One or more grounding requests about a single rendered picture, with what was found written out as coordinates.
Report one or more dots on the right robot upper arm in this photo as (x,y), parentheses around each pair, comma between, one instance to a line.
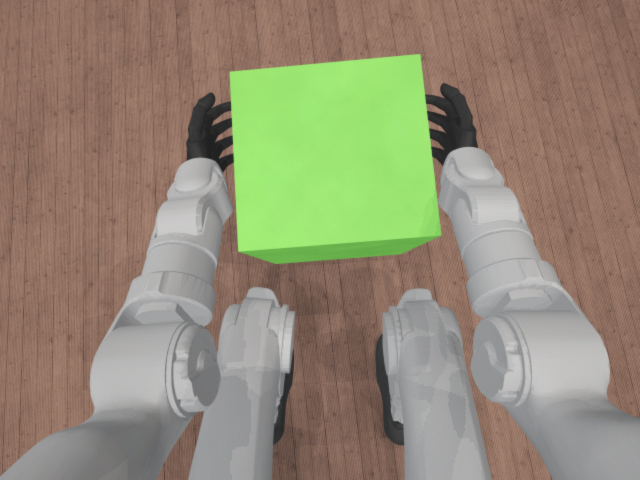
(549,370)

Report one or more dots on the robot left hand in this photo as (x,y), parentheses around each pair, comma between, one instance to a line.
(202,135)

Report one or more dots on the left robot upper arm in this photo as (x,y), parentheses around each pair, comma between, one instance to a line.
(148,381)

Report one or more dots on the left robot foot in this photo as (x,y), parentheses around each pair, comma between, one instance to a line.
(280,422)

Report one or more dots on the robot right hand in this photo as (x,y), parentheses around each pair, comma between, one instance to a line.
(458,124)

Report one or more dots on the carton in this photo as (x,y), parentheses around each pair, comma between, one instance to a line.
(333,160)

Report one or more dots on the robot left thigh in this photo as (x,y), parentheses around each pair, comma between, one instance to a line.
(235,440)

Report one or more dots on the robot right forearm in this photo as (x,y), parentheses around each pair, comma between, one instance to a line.
(504,267)

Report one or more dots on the robot left forearm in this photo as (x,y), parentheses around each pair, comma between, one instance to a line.
(177,277)

